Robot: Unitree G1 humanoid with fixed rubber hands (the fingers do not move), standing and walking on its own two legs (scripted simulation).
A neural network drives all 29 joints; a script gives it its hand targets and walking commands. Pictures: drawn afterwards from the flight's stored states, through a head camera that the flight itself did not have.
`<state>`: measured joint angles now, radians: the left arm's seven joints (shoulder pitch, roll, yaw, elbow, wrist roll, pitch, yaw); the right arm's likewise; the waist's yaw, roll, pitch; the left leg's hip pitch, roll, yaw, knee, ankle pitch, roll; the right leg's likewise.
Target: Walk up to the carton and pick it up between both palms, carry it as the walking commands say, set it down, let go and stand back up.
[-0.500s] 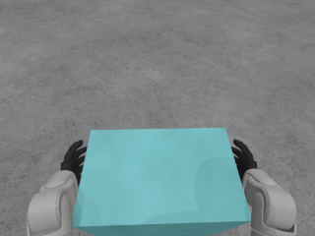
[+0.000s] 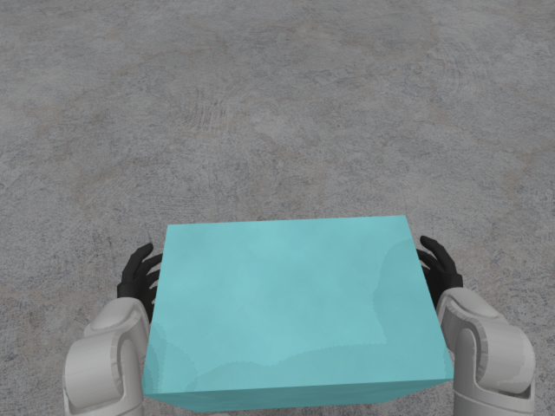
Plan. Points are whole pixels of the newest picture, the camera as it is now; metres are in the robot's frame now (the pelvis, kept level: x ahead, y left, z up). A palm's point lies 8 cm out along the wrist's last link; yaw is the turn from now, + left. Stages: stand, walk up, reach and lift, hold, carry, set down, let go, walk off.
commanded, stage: carry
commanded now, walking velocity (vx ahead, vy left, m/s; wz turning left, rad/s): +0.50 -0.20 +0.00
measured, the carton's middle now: (289, 325) +0.24 +0.00 -0.02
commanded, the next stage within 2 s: none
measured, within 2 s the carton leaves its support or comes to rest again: neither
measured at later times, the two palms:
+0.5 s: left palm (226, 117) +0.58 +0.10 +0.08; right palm (454, 126) +0.53 -0.28 +0.10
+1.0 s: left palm (287, 59) +0.80 -0.01 +0.06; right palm (466, 53) +0.79 -0.40 +0.07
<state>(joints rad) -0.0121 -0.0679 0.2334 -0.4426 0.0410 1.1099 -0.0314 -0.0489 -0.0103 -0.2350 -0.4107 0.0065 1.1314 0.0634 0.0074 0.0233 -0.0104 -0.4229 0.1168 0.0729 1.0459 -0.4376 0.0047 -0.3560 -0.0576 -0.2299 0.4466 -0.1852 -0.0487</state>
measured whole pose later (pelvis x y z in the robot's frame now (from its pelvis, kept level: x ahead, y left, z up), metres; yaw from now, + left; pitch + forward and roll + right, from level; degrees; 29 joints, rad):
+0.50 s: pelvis +0.31 -0.06 +0.01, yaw -3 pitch +4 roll -1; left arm -0.07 -0.01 0.21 -0.40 0.04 1.14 -0.05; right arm -0.01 0.04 -0.24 -0.42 -0.02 1.12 0.05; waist -0.05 -0.03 -0.07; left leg -0.11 0.10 0.24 0.28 -0.23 -0.01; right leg -0.52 -0.10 -0.06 0.87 -0.21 0.01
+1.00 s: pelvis +0.55 -0.20 -0.01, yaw -2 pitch +4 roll -1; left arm 0.02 -0.03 0.24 -0.52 0.01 1.10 -0.03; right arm -0.01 0.03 -0.21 -0.48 -0.01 1.10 0.06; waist 0.00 0.00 -0.01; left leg -0.37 0.06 0.17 0.52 -0.17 0.03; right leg -0.30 0.03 -0.21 0.50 -0.27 -0.09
